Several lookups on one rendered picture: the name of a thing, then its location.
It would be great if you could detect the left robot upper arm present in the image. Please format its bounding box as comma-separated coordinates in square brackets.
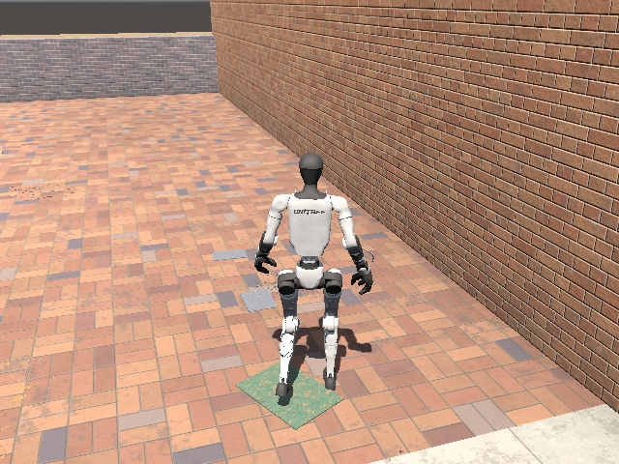
[262, 194, 290, 247]

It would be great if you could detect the robot right forearm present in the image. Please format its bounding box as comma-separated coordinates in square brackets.
[348, 235, 369, 276]

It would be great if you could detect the robot right hand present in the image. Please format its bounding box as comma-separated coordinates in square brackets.
[351, 270, 373, 295]

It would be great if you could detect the robot right thigh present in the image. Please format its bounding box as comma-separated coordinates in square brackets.
[322, 269, 342, 333]

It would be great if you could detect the robot left forearm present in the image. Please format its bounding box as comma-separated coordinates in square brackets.
[255, 231, 272, 262]

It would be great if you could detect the robot left foot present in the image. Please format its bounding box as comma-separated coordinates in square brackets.
[276, 379, 293, 396]

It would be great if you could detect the right robot upper arm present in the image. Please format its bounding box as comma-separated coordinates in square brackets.
[330, 195, 358, 250]

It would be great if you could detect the robot left hand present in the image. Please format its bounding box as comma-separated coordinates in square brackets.
[254, 257, 277, 274]

